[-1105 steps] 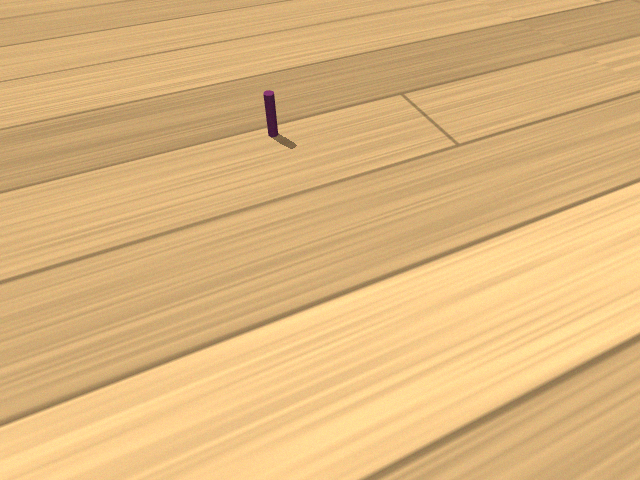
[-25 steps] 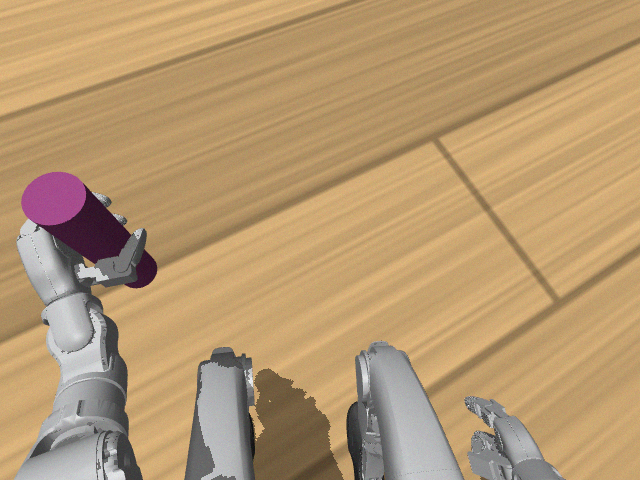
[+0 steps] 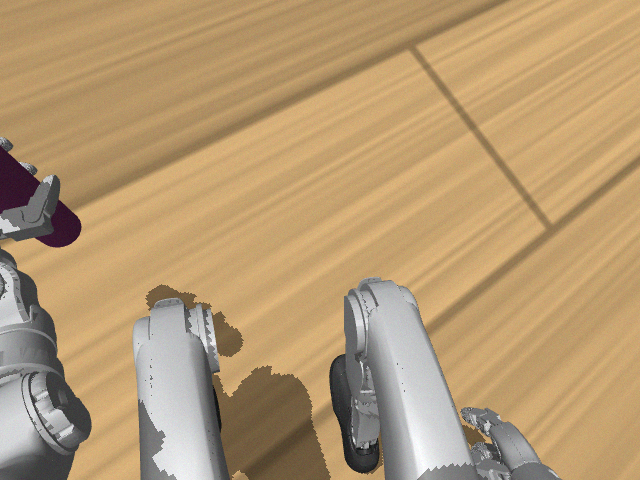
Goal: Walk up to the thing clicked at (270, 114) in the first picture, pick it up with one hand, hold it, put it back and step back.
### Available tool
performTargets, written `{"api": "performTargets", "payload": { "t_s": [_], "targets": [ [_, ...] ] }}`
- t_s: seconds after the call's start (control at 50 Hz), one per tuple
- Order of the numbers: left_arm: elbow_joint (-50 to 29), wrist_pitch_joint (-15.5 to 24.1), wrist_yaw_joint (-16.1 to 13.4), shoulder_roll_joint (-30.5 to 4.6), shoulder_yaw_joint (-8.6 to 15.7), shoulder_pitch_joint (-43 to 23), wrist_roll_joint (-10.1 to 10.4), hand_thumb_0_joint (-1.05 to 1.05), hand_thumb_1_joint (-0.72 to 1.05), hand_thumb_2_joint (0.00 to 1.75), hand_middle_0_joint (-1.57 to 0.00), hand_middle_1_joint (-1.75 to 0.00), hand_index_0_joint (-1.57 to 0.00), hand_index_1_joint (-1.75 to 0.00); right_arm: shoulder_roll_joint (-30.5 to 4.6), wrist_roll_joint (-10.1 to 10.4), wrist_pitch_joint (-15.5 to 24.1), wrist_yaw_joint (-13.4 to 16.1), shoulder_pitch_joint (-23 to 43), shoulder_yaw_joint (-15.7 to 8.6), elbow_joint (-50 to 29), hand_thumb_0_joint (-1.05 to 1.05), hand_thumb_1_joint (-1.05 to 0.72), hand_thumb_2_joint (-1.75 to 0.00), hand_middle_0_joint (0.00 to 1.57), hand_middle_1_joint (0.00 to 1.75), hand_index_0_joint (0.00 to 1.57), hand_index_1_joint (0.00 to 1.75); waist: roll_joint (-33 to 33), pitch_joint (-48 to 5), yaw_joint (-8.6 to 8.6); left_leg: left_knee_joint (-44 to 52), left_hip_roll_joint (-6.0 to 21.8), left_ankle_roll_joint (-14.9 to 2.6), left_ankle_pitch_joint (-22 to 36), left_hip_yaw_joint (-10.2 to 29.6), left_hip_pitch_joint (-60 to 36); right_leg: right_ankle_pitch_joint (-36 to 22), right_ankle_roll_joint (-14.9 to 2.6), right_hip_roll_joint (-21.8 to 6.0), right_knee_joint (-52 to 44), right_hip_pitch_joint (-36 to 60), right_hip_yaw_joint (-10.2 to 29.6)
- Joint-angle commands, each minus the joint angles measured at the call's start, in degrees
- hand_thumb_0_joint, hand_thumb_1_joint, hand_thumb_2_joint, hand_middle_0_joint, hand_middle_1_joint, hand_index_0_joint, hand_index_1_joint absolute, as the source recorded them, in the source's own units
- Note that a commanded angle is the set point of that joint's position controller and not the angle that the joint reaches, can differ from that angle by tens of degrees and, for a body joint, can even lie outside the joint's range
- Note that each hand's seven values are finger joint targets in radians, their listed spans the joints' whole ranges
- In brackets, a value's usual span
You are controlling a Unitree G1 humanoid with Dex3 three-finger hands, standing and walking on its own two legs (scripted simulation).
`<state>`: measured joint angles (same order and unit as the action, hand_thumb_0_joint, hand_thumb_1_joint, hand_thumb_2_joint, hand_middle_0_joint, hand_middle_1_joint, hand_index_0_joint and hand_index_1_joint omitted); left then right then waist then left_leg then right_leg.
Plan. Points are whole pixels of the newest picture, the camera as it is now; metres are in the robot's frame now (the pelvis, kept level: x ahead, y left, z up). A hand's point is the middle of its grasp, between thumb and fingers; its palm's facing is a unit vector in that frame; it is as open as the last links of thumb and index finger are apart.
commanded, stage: crouch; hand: left
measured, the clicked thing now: (13, 193) +0.45 +0.31 -0.06
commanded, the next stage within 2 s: lower in 0.72 s
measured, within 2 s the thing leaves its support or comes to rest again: neither
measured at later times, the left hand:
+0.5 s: hand (33, 202) +0.46 +0.32 -0.13, palm faces +0.46 -0.89 -0.03, open 8.1 cm
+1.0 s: hand (48, 211) +0.47 +0.33 -0.17, palm faces +0.46 -0.89 -0.04, open 8.1 cm
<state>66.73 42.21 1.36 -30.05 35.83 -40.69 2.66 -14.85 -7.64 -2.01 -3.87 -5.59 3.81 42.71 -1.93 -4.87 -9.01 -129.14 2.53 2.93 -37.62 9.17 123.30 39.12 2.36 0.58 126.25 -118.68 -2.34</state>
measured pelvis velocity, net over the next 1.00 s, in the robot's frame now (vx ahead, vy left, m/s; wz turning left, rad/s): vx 0.00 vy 0.01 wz -0.09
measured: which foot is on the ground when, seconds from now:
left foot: down 0.00-1.00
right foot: down 0.00-1.00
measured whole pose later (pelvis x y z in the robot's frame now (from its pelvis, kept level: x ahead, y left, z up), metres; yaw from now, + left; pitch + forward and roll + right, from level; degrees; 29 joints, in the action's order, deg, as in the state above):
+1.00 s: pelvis +0.00 +0.01 -0.07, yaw -5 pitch +24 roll -11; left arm 69.9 44.0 3.2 -40.3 41.4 -40.3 3.0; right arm -18.8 -12.8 -4.9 -6.2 -0.6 13.1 38.4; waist -6.1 6.3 -11.9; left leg -145.3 1.3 3.1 -39.2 15.8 131.4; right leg 39.2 4.1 2.9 138.0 -124.3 -5.8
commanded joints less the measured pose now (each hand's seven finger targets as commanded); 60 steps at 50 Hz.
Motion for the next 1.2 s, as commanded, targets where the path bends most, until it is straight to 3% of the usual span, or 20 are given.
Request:
{"api": "performTargets", "payload": {
  "t_s": [0.0,0.08,0.12,0.14,0.16,0.24,0.26,0.32,0.4,0.48,0.7,0.74,0.78,0.88,0.94,1.02,1.06,1.1,1.14,1.18],
  "targets": [
    [-13.1,5.8,0.5,-18.0,2.1,-20.9,1.4,0.0,0.28,1.3,-1.3,-1.44,-1.33,-1.42,-13.9,-0.3,0.4,0.8,-6.8,-3.3,-2.8,0.0,-0.89,-0.9,0.2,0.3,0.2,0.3,16.2,-37.2,0.54,13.6,-0.4,-2.66,4.3,-5.3,-27.4,-7.7,-4.13,1.1,-11.1,15.1,-4.6],
    [-13.1,5.6,1.1,-21.9,4.2,-19.7,1.1,0.0,0.31,1.3,-1.31,-1.44,-1.34,-1.42,-14.4,-0.8,0.0,0.8,-6.3,-2.2,-2.7,0.0,-0.89,-0.9,0.2,0.3,0.2,0.3,16.0,-35.7,0.96,11.1,-0.4,-2.89,3.1,-5.7,-23.7,-7.0,-3.84,1.6,-9.8,15.8,-5.0],
    [-13.5,5.6,1.8,-21.6,4.5,-19.5,1.7,0.0,0.29,1.3,-1.32,-1.45,-1.35,-1.44,-14.9,-1.1,-0.3,0.7,-6.7,-1.7,-2.9,0.0,-0.89,-0.9,0.2,0.3,0.2,0.3,16.2,-37.3,0.51,9.6,-0.3,-2.76,6.0,-5.2,-24.7,-9.4,-3.85,1.8,-8.6,15.8,-5.2],
    [-13.8,5.8,2.1,-20.9,3.7,-20.6,1.9,0.0,0.29,1.3,-1.32,-1.45,-1.35,-1.43,-15.1,-1.2,-0.4,0.7,-6.2,-1.7,-2.9,0.0,-0.89,-0.9,0.2,0.3,0.2,0.3,16.8,-36.3,0.04,9.3,-0.2,-2.68,5.3,-5.1,-24.3,-8.9,-3.92,1.8,-8.1,14.5,-5.4],
    [-12.7,5.6,2.2,-21.8,4.7,-19.5,1.8,0.0,0.3,1.3,-1.32,-1.45,-1.36,-1.43,-15.4,-1.4,-0.5,0.7,-6.8,-1.5,-2.8,0.0,-0.89,-0.9,0.2,0.3,0.2,0.3,17.2,-36.7,0.06,8.8,-0.2,-2.61,5.9,-5.0,-24.0,-9.6,-3.85,1.9,-7.7,15.6,-5.5],
    [-12.0,5.2,2.5,-22.7,4.8,-18.8,1.3,0.0,0.32,1.32,-1.33,-1.47,-1.37,-1.45,-15.9,-1.8,-0.8,0.5,-6.0,-0.8,-3.0,0.0,-0.89,-0.9,0.2,0.3,0.2,0.3,17.0,-34.2,-0.02,7.8,-0.1,-2.56,4.7,-4.4,-22.5,-8.7,-3.88,2.1,-6.5,13.6,-6.3],
    [-13.3,5.4,2.6,-22.5,4.1,-21.0,1.4,0.0,0.33,1.33,-1.34,-1.48,-1.38,-1.46,-16.2,-2.1,-0.9,0.4,-5.9,-0.6,-3.1,0.0,-0.89,-0.9,0.2,0.3,0.2,0.3,18.1,-34.0,-1.03,7.3,-0.1,-2.55,3.9,-4.2,-22.4,-8.4,-3.86,2.1,-6.2,12.9,-6.4],
    [-13.3,5.5,2.5,-23.3,4.8,-19.5,1.2,0.0,0.37,1.35,-1.33,-1.49,-1.37,-1.46,-16.9,-2.3,-1.3,0.1,-5.6,-0.3,-3.4,0.0,-0.88,-0.9,0.2,0.3,0.2,0.3,19.8,-33.2,-0.35,7.5,0.0,-2.07,4.2,-3.4,-23.4,-8.4,-4.01,2.1,-4.5,11.4,-7.3],
    [-13.9,5.8,3.0,-24.3,5.5,-18.3,1.6,0.0,0.33,1.33,-1.34,-1.48,-1.38,-1.46,-17.4,-3.0,-1.8,-0.1,-6.4,0.4,-3.2,0.0,-0.89,-0.9,0.2,0.3,0.2,0.3,20.1,-35.6,-0.87,4.6,0.1,-2.04,10.0,-3.4,-24.0,-13.1,-3.78,2.4,-3.3,14.2,-7.2],
    [-13.4,5.9,2.7,-24.9,5.8,-18.5,1.6,0.0,0.35,1.34,-1.35,-1.49,-1.39,-1.47,-17.6,-3.4,-2.2,-0.3,-4.9,1.1,-3.6,0.0,-0.89,-0.9,0.2,0.3,0.2,0.3,19.6,-31.7,-1.24,3.7,0.1,-2.3,6.5,-3.3,-20.3,-10.6,-3.65,2.5,-3.0,13.0,-7.5],
    [-12.5,6.4,2.5,-27.3,7.1,-16.6,1.5,0.0,0.37,1.38,-1.41,-1.54,-1.45,-1.52,-19.0,-4.5,-2.7,-0.9,-3.9,2.5,-4.4,0.0,-0.89,-0.9,0.2,0.3,0.2,0.3,19.3,-31.1,-1.89,0.9,0.4,-2.26,7.3,-2.7,-18.9,-11.7,-3.35,3.0,-1.1,14.0,-8.2],
    [-13.0,6.6,2.4,-27.2,7.1,-17.2,1.6,0.0,0.41,1.39,-1.44,-1.56,-1.48,-1.54,-19.4,-4.6,-2.6,-1.0,-4.1,2.7,-4.5,0.0,-0.89,-0.9,0.2,0.3,0.2,0.3,19.6,-30.5,-2.72,1.0,0.4,-2.17,7.2,-2.1,-18.8,-11.8,-3.38,2.9,-0.7,13.5,-8.8],
    [-13.0,6.6,2.2,-28.4,7.6,-16.5,1.4,0.0,0.41,1.37,-1.42,-1.54,-1.46,-1.51,-19.6,-4.7,-2.9,-1.0,-4.1,2.8,-4.6,0.0,-0.89,-0.9,0.2,0.3,0.2,0.3,20.8,-31.3,-1.9,0.9,0.4,-1.94,8.2,-2.0,-20.0,-12.3,-3.52,3.0,-0.3,13.4,-8.8],
    [-9.1,6.5,2.0,-24.7,5.7,-14.6,1.4,0.0,0.36,1.34,-1.41,-1.53,-1.44,-1.51,-20.3,-5.0,-2.9,-1.4,-3.1,3.5,-5.0,0.0,-0.9,-0.9,0.2,0.3,0.2,0.3,19.7,-26.2,-4.11,0.4,0.6,-1.96,6.4,-1.1,-18.7,-11.3,-3.57,3.1,0.2,10.7,-9.9],
    [-8.5,7.7,0.9,-27.6,7.7,-14.4,1.7,0.0,0.32,1.33,-1.41,-1.52,-1.44,-1.5,-20.4,-5.3,-3.2,-1.6,-2.6,4.6,-5.5,0.0,-0.9,-0.9,0.2,0.3,0.2,0.3,18.5,-26.8,-3.66,-0.5,0.6,-2.09,7.6,-0.8,-18.2,-12.2,-3.34,3.3,0.4,12.4,-10.1],
    [-7.8,9.3,0.7,-29.4,6.8,-16.6,0.9,0.0,0.33,1.32,-1.42,-1.52,-1.46,-1.5,-20.9,-6.1,-3.2,-1.7,-1.3,5.9,-5.7,0.0,-0.9,-0.9,0.2,0.3,0.2,0.3,19.8,-25.8,-5.02,-1.2,0.9,-1.98,7.3,-0.3,-18.6,-12.1,-3.28,3.5,0.9,12.7,-10.4],
    [-8.0,10.3,0.4,-32.3,8.5,-16.7,0.8,0.0,0.33,1.33,-1.42,-1.52,-1.46,-1.51,-21.3,-6.6,-3.1,-1.6,-0.6,6.4,-5.9,0.0,-0.9,-0.9,0.2,0.3,0.2,0.3,19.9,-26.1,-4.73,-1.8,1.1,-2.07,7.0,-0.3,-18.5,-11.9,-3.14,3.6,1.0,13.5,-10.4],
    [-7.1,10.9,0.1,-32.2,8.7,-16.2,0.9,0.0,0.34,1.33,-1.44,-1.53,-1.47,-1.51,-21.7,-7.0,-3.0,-1.8,0.1,7.1,-6.1,0.0,-0.9,-0.9,0.2,0.3,0.2,0.3,20.5,-25.3,-4.99,-1.8,1.2,-1.89,7.1,0.0,-18.8,-12.1,-3.15,3.7,1.4,13.3,-10.8],
    [-7.4,11.6,-0.3,-34.5,9.4,-17.0,0.5,0.0,0.34,1.32,-1.44,-1.52,-1.46,-1.5,-22.1,-7.5,-3.1,-1.8,0.4,7.5,-6.0,0.0,-0.91,-0.9,0.2,0.3,0.2,0.3,21.8,-25.9,-4.84,-2.1,1.4,-1.73,7.1,0.1,-19.6,-12.1,-3.24,3.8,1.7,13.5,-10.8],
    [-5.7,11.9,-0.3,-33.5,8.9,-15.3,0.5,0.0,0.35,1.33,-1.44,-1.52,-1.47,-1.5,-22.6,-7.8,-3.1,-1.9,0.7,7.9,-6.3,0.0,-0.91,-0.9,0.2,0.3,0.2,0.3,22.9,-24.9,-5.46,-1.5,1.5,-1.3,7.9,0.8,-21.0,-12.5,-3.35,3.7,2.2,12.9,-11.7]
  ]
}}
